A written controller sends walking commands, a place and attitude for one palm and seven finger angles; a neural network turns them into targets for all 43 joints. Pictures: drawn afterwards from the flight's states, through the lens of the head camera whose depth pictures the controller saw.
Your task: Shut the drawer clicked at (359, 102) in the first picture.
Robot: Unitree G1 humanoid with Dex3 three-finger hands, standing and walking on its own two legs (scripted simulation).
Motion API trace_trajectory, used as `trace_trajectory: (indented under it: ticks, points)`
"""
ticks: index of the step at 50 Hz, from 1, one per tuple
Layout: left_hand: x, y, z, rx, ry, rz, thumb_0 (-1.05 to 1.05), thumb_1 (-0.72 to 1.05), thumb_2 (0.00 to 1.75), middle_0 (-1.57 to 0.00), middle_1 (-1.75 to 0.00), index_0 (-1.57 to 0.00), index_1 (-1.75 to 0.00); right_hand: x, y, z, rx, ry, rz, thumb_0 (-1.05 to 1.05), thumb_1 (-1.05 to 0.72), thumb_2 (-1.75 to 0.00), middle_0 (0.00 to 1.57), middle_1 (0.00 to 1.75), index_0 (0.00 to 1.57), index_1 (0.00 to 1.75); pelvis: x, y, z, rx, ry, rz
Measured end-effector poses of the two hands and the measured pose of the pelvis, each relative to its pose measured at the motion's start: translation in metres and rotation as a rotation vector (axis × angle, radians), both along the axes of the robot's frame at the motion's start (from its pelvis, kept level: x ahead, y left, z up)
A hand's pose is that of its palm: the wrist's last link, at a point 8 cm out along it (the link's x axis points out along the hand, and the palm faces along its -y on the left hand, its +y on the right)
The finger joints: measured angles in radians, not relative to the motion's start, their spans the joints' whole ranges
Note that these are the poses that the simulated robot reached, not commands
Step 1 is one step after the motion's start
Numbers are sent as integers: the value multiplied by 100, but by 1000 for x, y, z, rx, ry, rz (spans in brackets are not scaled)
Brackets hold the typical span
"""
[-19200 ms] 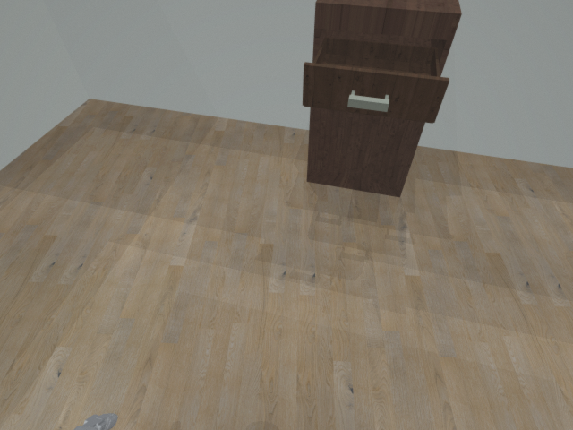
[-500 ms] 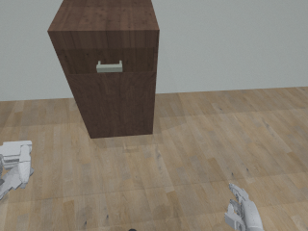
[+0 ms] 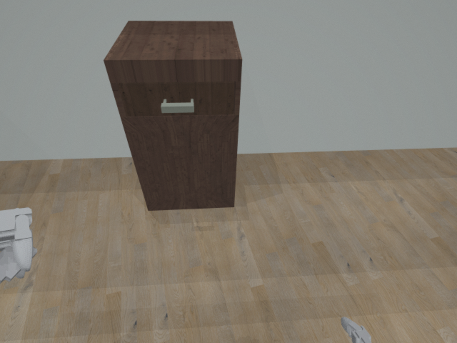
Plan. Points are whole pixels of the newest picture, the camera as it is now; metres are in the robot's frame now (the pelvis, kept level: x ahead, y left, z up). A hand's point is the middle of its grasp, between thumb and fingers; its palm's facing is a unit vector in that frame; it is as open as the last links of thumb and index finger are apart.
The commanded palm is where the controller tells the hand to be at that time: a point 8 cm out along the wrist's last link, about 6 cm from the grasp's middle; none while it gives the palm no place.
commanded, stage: stop stepping back and stand still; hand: left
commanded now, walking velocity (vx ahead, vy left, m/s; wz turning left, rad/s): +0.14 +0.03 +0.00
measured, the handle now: (178, 104) +0.96 +0.21 -0.08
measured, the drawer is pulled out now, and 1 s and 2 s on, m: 0.00 0.00 0.00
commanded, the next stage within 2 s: let the arm hang, fingers relaxed in 0.22 s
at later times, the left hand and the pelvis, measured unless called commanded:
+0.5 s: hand (97, 336) +0.17 +0.24 -0.08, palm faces +0.15 -0.93 -0.35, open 3.0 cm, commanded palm none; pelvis +0.00 +0.00 -0.01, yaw +5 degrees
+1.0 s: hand out of the picture -0.05 +0.19 -0.16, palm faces +0.07 -0.97 -0.22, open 6.3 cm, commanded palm none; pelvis +0.01 +0.01 +0.01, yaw +3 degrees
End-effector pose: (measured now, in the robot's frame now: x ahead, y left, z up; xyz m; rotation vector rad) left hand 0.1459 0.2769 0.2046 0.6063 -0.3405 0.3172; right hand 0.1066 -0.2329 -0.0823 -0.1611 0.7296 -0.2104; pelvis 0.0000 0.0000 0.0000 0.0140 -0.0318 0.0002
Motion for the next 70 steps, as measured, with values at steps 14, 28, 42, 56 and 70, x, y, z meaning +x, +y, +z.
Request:
trace_trajectory:
  ticks: [14, 28, 42, 56, 70]
  points:
    - [-10, -12, -17, -97, 43, 27, 1, 89, 90, -141, -160, -141, -160, 24, -14, 6, -56, 37, 60, 2, -91, -89, 20, 30, 20, 30, -2, -7, 3, 13, 0, 16]
    - [-52, -28, -314, -556, 1250, 214, 1, 91, 90, -120, -140, -120, -140, 21, -5, -35, -6, 269, 137, 1, -91, -89, 20, 30, 20, 30, -1, 1, -7, -4, 7, 77]
    - [-210, -28, -334, -664, 1722, 487, 1, 91, 90, -68, -87, -68, -84, -93, 14, -53, 46, 704, 52, 1, -91, -89, 20, 30, 20, 30, 2, 9, 8, -26, 16, 72]
    - [-160, -43, -340, -669, 1643, 393, 0, 91, 90, -26, -37, -26, -37, -105, 31, -59, 95, 702, 5, 1, -91, -89, 20, 30, 20, 30, 8, 14, 9, -15, 2, 55]
    - [-127, -42, -337, -648, 1580, 361, 0, 92, 90, -20, -30, -20, -30, -96, 32, -59, 109, 677, -12, 1, -91, -89, 20, 30, 20, 30, 16, 11, 10, -13, 3, 47]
